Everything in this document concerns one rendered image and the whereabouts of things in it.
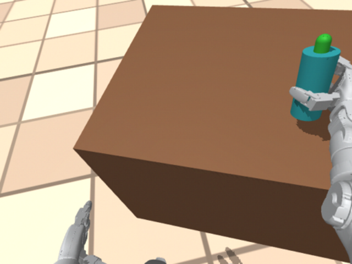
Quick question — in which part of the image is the right robot arm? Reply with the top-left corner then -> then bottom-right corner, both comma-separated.
321,100 -> 352,264

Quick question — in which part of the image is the bottle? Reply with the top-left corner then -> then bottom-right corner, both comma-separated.
290,34 -> 341,121

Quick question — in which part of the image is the right robot hand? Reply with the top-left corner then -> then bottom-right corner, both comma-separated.
289,56 -> 352,112

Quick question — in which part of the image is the left robot hand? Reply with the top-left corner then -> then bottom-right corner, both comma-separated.
58,200 -> 106,264

